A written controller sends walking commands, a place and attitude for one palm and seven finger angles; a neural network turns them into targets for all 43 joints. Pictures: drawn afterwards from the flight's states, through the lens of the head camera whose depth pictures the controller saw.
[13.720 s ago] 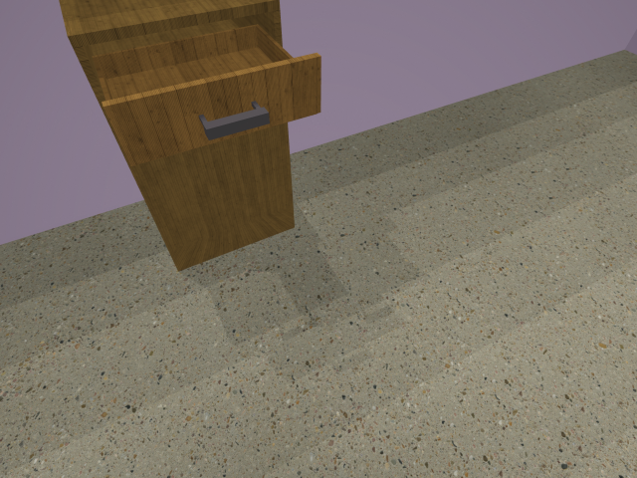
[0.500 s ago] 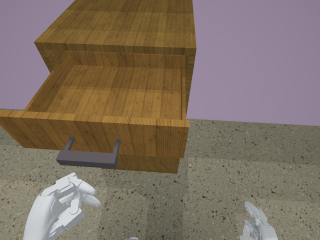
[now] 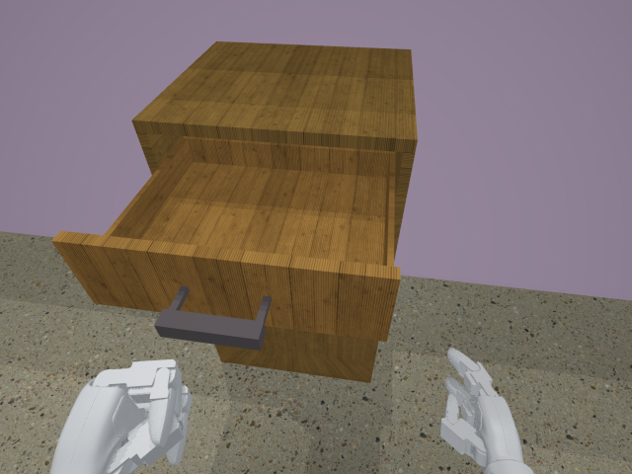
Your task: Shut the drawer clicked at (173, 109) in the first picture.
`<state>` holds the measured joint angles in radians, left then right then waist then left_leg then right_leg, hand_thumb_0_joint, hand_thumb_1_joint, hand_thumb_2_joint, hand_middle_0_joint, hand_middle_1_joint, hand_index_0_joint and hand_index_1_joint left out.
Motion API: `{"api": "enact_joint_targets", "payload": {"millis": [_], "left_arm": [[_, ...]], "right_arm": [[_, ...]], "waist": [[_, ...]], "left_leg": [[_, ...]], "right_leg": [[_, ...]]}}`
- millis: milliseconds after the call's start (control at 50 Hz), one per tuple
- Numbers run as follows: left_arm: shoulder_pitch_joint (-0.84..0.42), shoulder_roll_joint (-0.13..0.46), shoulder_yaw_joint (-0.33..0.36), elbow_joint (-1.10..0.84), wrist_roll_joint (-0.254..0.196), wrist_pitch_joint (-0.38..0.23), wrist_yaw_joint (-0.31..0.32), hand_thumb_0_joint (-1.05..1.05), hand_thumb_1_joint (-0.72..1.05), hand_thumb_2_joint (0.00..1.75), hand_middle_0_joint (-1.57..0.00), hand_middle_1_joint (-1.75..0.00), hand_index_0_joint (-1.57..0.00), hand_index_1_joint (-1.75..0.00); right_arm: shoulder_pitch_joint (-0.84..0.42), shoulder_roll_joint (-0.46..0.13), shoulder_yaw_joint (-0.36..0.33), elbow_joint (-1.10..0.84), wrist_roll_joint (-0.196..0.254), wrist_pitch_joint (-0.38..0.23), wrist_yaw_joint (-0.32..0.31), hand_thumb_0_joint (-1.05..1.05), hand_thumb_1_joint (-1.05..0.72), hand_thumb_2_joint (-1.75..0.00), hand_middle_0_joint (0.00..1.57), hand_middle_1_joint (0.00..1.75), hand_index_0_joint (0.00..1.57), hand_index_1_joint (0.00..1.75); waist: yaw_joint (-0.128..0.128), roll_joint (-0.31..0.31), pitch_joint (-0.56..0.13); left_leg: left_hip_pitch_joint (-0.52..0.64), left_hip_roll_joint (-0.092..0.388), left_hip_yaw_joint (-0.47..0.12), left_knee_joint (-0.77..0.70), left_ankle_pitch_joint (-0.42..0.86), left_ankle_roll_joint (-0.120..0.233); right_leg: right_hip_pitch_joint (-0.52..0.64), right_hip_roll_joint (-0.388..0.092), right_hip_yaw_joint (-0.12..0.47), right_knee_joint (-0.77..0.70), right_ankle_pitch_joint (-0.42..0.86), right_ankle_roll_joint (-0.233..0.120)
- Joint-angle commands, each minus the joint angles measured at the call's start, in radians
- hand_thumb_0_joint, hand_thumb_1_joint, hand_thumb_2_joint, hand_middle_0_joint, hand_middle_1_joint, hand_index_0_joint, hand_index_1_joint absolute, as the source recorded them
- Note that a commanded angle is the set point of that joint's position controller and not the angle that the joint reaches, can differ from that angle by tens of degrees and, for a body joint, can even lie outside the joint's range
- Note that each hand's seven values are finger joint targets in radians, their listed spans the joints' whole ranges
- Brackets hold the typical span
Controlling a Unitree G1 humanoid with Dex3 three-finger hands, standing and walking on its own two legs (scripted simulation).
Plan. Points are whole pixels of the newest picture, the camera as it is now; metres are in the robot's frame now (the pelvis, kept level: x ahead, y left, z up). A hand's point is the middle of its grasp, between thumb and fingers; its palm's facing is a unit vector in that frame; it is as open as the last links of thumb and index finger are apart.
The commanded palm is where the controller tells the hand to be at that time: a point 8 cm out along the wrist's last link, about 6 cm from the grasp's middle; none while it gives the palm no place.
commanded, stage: raise the hand and make a fist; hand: left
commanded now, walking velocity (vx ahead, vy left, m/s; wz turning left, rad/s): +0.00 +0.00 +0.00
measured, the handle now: (217, 313) +0.30 +0.17 +0.06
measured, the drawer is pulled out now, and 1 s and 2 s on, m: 0.28 0.28 0.28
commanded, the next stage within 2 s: bring the fist close to the handle in 0.52 s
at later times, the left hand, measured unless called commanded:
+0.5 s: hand (159, 427) +0.13 +0.15 +0.15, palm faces +0.02 -0.99 -0.11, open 3.3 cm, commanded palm +0.07 +0.20 +0.16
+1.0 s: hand (187, 411) +0.15 +0.14 +0.12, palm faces -0.02 -1.00 -0.05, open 3.3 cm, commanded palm +0.12 +0.19 +0.12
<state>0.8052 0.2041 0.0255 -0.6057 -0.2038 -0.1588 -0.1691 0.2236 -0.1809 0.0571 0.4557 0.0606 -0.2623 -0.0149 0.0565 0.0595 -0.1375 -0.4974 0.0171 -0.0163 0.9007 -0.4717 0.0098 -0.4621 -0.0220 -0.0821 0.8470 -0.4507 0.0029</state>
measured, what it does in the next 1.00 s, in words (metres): stands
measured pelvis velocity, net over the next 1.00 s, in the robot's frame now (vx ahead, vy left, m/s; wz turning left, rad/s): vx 0.00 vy -0.01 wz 0.00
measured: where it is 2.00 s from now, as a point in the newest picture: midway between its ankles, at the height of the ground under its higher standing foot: outside the picture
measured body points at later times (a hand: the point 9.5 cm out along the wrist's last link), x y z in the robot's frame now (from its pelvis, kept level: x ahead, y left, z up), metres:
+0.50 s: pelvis +0.00 -0.02 +0.01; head -0.03 -0.03 +0.46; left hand +0.12 +0.21 +0.15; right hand +0.20 -0.23 -0.02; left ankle +0.00 +0.11 -0.70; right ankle -0.01 -0.12 -0.70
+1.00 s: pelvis +0.00 -0.01 +0.01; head -0.01 -0.02 +0.46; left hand +0.15 +0.20 +0.12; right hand +0.19 -0.23 -0.04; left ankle +0.00 +0.11 -0.70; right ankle -0.01 -0.12 -0.70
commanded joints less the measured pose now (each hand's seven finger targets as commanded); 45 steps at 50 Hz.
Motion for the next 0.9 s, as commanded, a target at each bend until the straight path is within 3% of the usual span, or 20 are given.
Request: {"api": "enact_joint_targets", "payload": {"millis": [0,40,80,200,260,280,340,380,420,440,480,540,580,700,720,760,800,860,880], "left_arm": [[-0.007,0.089,0.075,-0.243,-0.02,-0.026,-0.009,0.0,0.9,0.9,-1.4,-1.6,-1.4,-1.6],[0.001,0.1,0.102,-0.243,-0.03,-0.013,-0.012,0.0,0.9,0.9,-1.4,-1.6,-1.4,-1.6],[-0.017,0.105,0.117,-0.268,-0.041,-0.003,-0.014,0.0,0.9,0.9,-1.4,-1.6,-1.4,-1.6],[0.002,0.1,0.136,-0.198,-0.068,0.013,-0.036,0.0,0.9,0.9,-1.4,-1.6,-1.4,-1.6],[0.007,0.134,0.175,-0.202,-0.065,0.0,-0.035,0.0,0.9,0.9,-1.4,-1.6,-1.4,-1.6],[-0.007,0.113,0.148,-0.228,-0.064,-0.011,-0.038,0.0,0.9,0.9,-1.4,-1.6,-1.4,-1.6],[-0.016,0.132,0.184,-0.196,-0.075,-0.031,-0.039,0.0,0.9,0.9,-1.4,-1.6,-1.4,-1.6],[-0.022,0.135,0.195,-0.177,-0.082,-0.041,-0.044,0.0,0.9,0.9,-1.4,-1.6,-1.4,-1.6],[-0.021,0.14,0.212,-0.146,-0.091,-0.045,-0.053,0.0,0.9,0.9,-1.4,-1.6,-1.4,-1.6],[-0.036,0.136,0.205,-0.145,-0.095,-0.049,-0.061,0.0,0.9,0.9,-1.4,-1.6,-1.4,-1.6],[-0.044,0.134,0.194,-0.156,-0.095,-0.053,-0.072,0.0,0.9,0.9,-1.4,-1.6,-1.4,-1.6],[-0.065,0.138,0.195,-0.131,-0.101,-0.046,-0.083,0.0,0.9,0.9,-1.4,-1.6,-1.4,-1.6],[-0.068,0.137,0.195,-0.142,-0.094,-0.044,-0.083,0.0,0.9,0.9,-1.4,-1.6,-1.4,-1.6],[-0.126,0.091,0.146,-0.058,-0.079,-0.024,-0.076,0.0,0.9,0.9,-1.4,-1.6,-1.4,-1.6],[-0.13,0.104,0.159,-0.05,-0.074,-0.026,-0.072,0.0,0.9,0.9,-1.4,-1.6,-1.4,-1.6],[-0.169,0.117,0.166,-0.057,-0.061,-0.035,-0.06,0.0,0.9,0.9,-1.4,-1.6,-1.4,-1.6],[-0.152,0.1,0.153,-0.054,-0.054,-0.049,-0.054,0.0,0.9,0.9,-1.4,-1.6,-1.4,-1.6],[-0.14,0.08,0.125,-0.071,-0.046,-0.072,-0.049,0.0,0.9,0.9,-1.4,-1.6,-1.4,-1.6],[-0.137,0.071,0.109,-0.073,-0.039,-0.077,-0.045,0.0,0.9,0.9,-1.4,-1.6,-1.4,-1.6]], "right_arm": [[-0.114,-0.119,-0.051,-0.162,0.013,-0.082,-0.02,0.0,-0.9,-0.9,0.2,0.3,0.2,0.3],[-0.121,-0.118,-0.048,-0.16,0.017,-0.091,-0.028,0.0,-0.9,-0.9,0.2,0.3,0.2,0.3],[-0.131,-0.115,-0.041,-0.157,0.021,-0.109,-0.03,0.0,-0.9,-0.9,0.2,0.3,0.2,0.3],[-0.132,-0.121,-0.045,-0.125,0.024,-0.15,-0.037,0.0,-0.9,-0.9,0.2,0.3,0.2,0.3],[-0.14,-0.122,-0.05,-0.118,0.024,-0.167,-0.038,0.0,-0.9,-0.9,0.2,0.3,0.2,0.3],[-0.135,-0.121,-0.047,-0.121,0.022,-0.175,-0.038,0.0,-0.9,-0.9,0.2,0.3,0.2,0.3],[-0.13,-0.122,-0.053,-0.105,0.021,-0.183,-0.043,0.0,-0.9,-0.9,0.2,0.3,0.2,0.3],[-0.135,-0.123,-0.053,-0.096,0.022,-0.191,-0.046,0.0,-0.9,-0.9,0.2,0.3,0.2,0.3],[-0.136,-0.124,-0.055,-0.088,0.022,-0.196,-0.051,0.0,-0.9,-0.9,0.2,0.3,0.2,0.3],[-0.134,-0.125,-0.054,-0.086,0.023,-0.199,-0.052,0.0,-0.9,-0.9,0.2,0.3,0.2,0.3],[-0.14,-0.127,-0.052,-0.086,0.024,-0.212,-0.05,0.0,-0.9,-0.9,0.2,0.3,0.2,0.3],[-0.141,-0.13,-0.052,-0.08,0.025,-0.222,-0.054,0.0,-0.9,-0.9,0.2,0.3,0.2,0.3],[-0.144,-0.13,-0.05,-0.078,0.025,-0.228,-0.052,0.0,-0.9,-0.9,0.2,0.3,0.2,0.3],[-0.128,-0.139,-0.052,-0.064,0.015,-0.213,-0.053,0.0,-0.9,-0.9,0.2,0.3,0.2,0.3],[-0.122,-0.14,-0.056,-0.064,0.014,-0.207,-0.053,0.0,-0.9,-0.9,0.2,0.3,0.2,0.3],[-0.123,-0.142,-0.056,-0.062,0.009,-0.199,-0.052,0.0,-0.9,-0.9,0.2,0.3,0.2,0.3],[-0.116,-0.14,-0.059,-0.064,0.004,-0.191,-0.048,0.0,-0.9,-0.9,0.2,0.3,0.2,0.3],[-0.114,-0.142,-0.063,-0.071,-0.002,-0.189,-0.033,0.0,-0.9,-0.9,0.2,0.3,0.2,0.3],[-0.106,-0.14,-0.064,-0.071,-0.003,-0.185,-0.03,0.0,-0.9,-0.9,0.2,0.3,0.2,0.3]], "waist": [[-0.022,-0.03,0.027],[-0.011,-0.056,0.034],[-0.004,-0.013,0.025],[0.0,-0.067,0.057],[0.01,-0.045,0.049],[0.003,-0.03,0.04],[0.004,-0.062,0.047],[0.003,-0.029,0.057],[0.005,-0.056,0.06],[0.001,-0.064,0.064],[0.002,-0.025,0.059],[0.0,-0.049,0.072],[0.003,-0.026,0.067],[-0.013,-0.076,0.099],[-0.012,-0.087,0.079],[-0.013,-0.025,0.061],[-0.014,-0.036,0.042],[-0.014,-0.004,-0.002],[-0.019,-0.028,-0.002]], "left_leg": [[0.051,-0.002,-0.019,-0.201,0.208,0.015],[0.056,-0.005,-0.016,-0.211,0.192,0.016],[0.079,-0.008,-0.014,-0.221,0.204,0.015],[0.082,-0.015,-0.007,-0.228,0.227,0.014],[0.092,-0.019,-0.001,-0.225,0.231,0.015],[0.104,-0.021,0.002,-0.225,0.237,0.016],[0.101,-0.021,0.005,-0.217,0.228,0.015],[0.105,-0.022,0.007,-0.217,0.217,0.014],[0.101,-0.021,0.007,-0.213,0.22,0.014],[0.105,-0.021,0.007,-0.213,0.22,0.015],[0.118,-0.023,0.006,-0.218,0.221,0.015],[0.111,-0.022,0.001,-0.222,0.204,0.016],[0.122,-0.022,0.001,-0.23,0.208,0.016],[0.095,-0.022,-0.003,-0.236,0.192,0.017],[0.092,-0.023,-0.002,-0.233,0.193,0.017],[0.094,-0.026,0.0,-0.231,0.186,0.015],[0.101,-0.024,0.001,-0.23,0.217,0.016],[0.105,-0.025,-0.001,-0.216,0.253,0.016],[0.1,-0.023,-0.004,-0.215,0.267,0.016]], "right_leg": [[0.019,0.036,-0.018,-0.154,0.184,-0.017],[0.034,0.035,-0.01,-0.176,0.166,-0.017],[0.059,0.031,-0.009,-0.187,0.178,-0.019],[0.081,0.031,0.004,-0.22,0.224,-0.014],[0.093,0.03,0.02,-0.235,0.217,-0.016],[0.092,0.025,0.02,-0.232,0.226,-0.014],[0.086,0.025,0.033,-0.25,0.202,-0.012],[0.084,0.023,0.045,-0.266,0.181,-0.013],[0.086,0.022,0.053,-0.274,0.182,-0.011],[0.081,0.021,0.055,-0.279,0.182,-0.009],[0.089,0.02,0.054,-0.278,0.187,-0.012],[0.077,0.022,0.059,-0.288,0.159,-0.01],[0.083,0.022,0.054,-0.286,0.163,-0.014],[0.055,0.028,0.037,-0.268,0.153,-0.009],[0.057,0.027,0.039,-0.266,0.151,-0.008],[0.058,0.025,0.039,-0.258,0.135,-0.012],[0.065,0.025,0.024,-0.236,0.175,-0.014],[0.069,0.026,0.007,-0.198,0.234,-0.016],[0.064,0.026,-0.004,-0.184,0.251,-0.016]]}}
